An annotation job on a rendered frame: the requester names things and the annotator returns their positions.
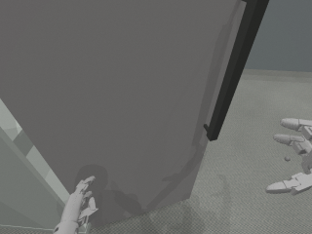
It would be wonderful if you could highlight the left robot forearm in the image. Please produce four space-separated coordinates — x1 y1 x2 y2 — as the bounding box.
53 220 79 234

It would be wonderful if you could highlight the handle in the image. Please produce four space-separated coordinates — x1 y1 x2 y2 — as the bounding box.
203 0 269 141

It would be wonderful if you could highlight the right robot hand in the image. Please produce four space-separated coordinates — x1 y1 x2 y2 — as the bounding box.
265 118 312 196

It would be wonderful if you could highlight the fridge door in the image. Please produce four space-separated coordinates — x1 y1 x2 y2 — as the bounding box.
0 0 247 228

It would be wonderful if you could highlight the left robot hand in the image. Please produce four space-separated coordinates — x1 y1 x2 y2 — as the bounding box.
60 175 98 227

